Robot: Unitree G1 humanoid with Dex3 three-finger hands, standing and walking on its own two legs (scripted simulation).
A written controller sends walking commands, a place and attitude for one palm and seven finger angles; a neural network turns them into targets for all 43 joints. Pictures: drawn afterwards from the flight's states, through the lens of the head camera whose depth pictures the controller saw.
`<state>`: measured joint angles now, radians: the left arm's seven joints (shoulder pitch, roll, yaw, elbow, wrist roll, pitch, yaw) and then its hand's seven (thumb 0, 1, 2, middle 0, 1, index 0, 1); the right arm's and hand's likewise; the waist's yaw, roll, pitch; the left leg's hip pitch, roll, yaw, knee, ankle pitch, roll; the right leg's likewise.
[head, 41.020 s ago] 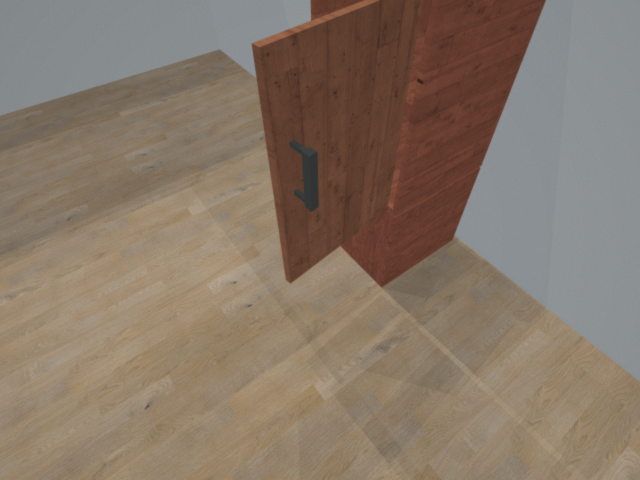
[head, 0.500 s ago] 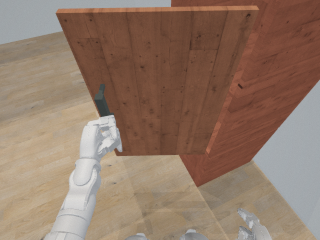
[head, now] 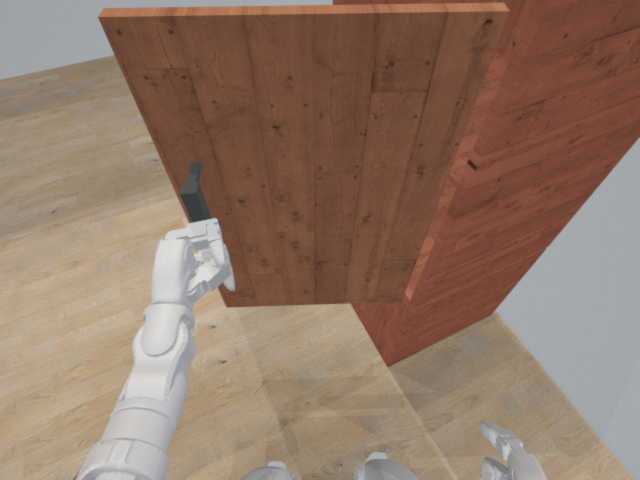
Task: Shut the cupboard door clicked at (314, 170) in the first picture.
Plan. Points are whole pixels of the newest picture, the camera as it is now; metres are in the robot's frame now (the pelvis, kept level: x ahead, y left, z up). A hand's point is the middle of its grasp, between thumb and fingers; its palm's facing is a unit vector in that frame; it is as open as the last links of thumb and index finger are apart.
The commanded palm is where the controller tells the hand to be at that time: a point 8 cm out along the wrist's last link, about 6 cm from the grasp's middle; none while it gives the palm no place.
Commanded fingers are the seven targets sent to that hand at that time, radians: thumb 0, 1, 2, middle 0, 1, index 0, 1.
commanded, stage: push the door shut along its arc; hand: left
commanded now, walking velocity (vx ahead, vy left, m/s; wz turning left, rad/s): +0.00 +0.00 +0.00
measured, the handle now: (204, 211) +0.45 +0.18 +0.06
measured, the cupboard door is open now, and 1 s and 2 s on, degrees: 67 48 34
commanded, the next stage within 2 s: pull the fist back off the door in 1.82 s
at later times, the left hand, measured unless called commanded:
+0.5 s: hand (227, 226) +0.42 +0.14 +0.06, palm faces -0.07 -1.00 -0.03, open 3.1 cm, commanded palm +0.42 +0.18 +0.06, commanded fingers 0.00 0.90 0.90 -1.30 -1.50 -1.30 -1.50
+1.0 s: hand (245, 194) +0.48 +0.12 +0.06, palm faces -0.21 -0.98 -0.03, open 3.1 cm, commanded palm +0.48 +0.16 +0.06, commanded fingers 0.00 0.90 0.90 -1.30 -1.50 -1.30 -1.50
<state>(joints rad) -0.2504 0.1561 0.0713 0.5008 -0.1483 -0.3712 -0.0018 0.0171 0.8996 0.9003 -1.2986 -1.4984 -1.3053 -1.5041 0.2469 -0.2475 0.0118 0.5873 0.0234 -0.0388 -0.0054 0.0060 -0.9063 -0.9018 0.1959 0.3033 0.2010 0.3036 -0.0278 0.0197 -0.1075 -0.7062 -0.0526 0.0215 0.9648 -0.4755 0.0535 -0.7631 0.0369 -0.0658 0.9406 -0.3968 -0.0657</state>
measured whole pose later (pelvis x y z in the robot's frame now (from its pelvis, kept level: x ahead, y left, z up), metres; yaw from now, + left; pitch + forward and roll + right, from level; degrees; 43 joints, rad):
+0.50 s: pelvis +0.00 +0.01 -0.01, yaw +1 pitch +15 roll -1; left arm -0.62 0.26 0.14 0.91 -0.17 -0.41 -0.17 0.02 0.90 0.90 -1.31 -1.50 -1.32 -1.50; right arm 0.31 -0.26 0.01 0.65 0.04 -0.03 -0.01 0.00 -0.91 -0.90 0.20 0.30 0.20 0.30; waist -0.06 0.02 -0.10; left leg -0.80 -0.06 0.01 1.01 -0.48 0.06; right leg -0.84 0.03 -0.08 0.97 -0.40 -0.06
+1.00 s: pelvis -0.01 +0.01 -0.02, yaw +0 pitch +20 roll -2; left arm -0.92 0.37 0.18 1.19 -0.14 -0.42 -0.27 0.02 0.90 0.90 -1.30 -1.50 -1.30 -1.50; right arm 0.37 -0.28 0.02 0.66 0.02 -0.03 0.01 0.00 -0.91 -0.90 0.20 0.30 0.20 0.30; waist -0.14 0.03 -0.11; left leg -0.93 -0.05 0.02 1.08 -0.49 0.07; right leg -0.97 0.03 -0.08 1.01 -0.39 -0.05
